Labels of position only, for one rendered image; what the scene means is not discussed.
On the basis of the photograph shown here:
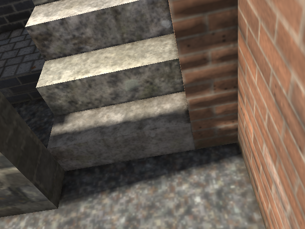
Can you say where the stairs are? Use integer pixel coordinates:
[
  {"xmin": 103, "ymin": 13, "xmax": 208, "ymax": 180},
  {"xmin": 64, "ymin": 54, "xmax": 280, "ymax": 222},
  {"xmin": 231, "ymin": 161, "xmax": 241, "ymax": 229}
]
[{"xmin": 25, "ymin": 0, "xmax": 195, "ymax": 172}]

